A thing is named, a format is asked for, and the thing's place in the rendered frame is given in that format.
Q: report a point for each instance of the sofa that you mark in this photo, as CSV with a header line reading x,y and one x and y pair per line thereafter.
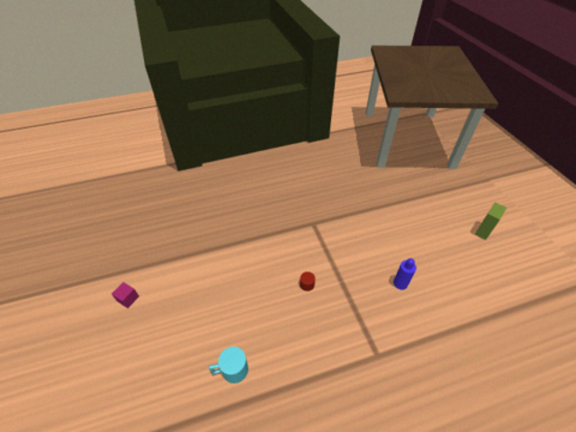
x,y
525,53

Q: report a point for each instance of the armchair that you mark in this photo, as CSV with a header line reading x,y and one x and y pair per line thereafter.
x,y
233,77

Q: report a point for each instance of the coffee table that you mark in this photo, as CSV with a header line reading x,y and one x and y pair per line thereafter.
x,y
427,77

